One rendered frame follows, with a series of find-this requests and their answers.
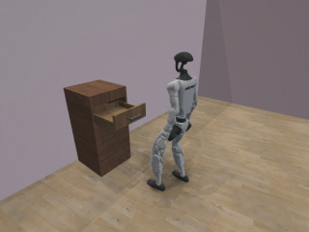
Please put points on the robot left forearm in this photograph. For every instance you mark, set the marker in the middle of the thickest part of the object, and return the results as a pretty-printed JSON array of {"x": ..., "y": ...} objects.
[{"x": 171, "y": 120}]

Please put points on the right robot upper arm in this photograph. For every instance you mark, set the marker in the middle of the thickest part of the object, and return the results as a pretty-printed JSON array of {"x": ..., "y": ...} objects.
[{"x": 195, "y": 96}]

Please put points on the robot left thigh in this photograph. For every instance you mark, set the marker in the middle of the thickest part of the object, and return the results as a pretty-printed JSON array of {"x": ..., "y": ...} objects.
[{"x": 172, "y": 135}]

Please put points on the robot right forearm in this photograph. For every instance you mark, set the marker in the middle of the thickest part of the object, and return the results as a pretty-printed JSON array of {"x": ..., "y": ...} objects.
[{"x": 188, "y": 115}]

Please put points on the cabinet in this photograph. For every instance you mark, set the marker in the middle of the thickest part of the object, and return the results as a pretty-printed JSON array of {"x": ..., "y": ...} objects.
[{"x": 97, "y": 147}]

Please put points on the drawer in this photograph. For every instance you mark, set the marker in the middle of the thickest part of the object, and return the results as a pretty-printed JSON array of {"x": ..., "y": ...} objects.
[{"x": 113, "y": 116}]

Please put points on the left robot hand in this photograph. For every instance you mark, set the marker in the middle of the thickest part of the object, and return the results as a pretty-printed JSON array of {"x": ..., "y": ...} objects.
[{"x": 162, "y": 144}]

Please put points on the right robot foot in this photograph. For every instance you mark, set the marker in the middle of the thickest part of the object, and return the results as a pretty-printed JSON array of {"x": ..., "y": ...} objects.
[{"x": 178, "y": 175}]

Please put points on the handle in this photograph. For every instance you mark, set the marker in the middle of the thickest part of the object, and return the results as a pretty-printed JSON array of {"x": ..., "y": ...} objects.
[{"x": 135, "y": 117}]

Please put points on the left robot upper arm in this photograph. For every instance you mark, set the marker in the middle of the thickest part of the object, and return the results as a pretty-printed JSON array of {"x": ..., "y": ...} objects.
[{"x": 173, "y": 88}]

